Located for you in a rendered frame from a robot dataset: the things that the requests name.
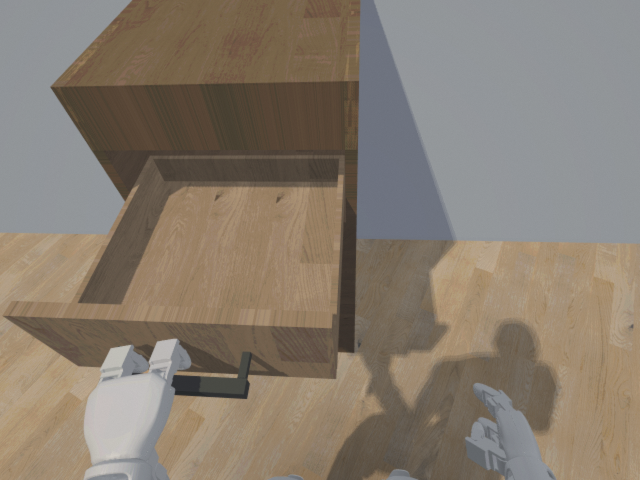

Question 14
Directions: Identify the handle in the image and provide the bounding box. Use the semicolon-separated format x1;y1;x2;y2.
118;346;252;399

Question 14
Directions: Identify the cabinet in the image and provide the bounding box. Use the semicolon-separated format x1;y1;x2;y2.
51;0;360;353

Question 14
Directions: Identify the robot right shin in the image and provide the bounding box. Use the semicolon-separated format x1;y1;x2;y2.
388;469;410;478

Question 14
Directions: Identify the left robot forearm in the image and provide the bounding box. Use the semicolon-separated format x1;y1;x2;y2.
83;459;153;480

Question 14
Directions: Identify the drawer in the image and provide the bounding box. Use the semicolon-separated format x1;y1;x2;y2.
2;155;345;379

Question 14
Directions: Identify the right robot forearm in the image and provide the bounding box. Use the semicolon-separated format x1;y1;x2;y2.
504;456;556;480

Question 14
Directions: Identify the robot left hand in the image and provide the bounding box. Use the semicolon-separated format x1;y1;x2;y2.
84;339;191;480

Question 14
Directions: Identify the robot right hand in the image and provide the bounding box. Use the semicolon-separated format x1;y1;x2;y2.
465;383;542;477

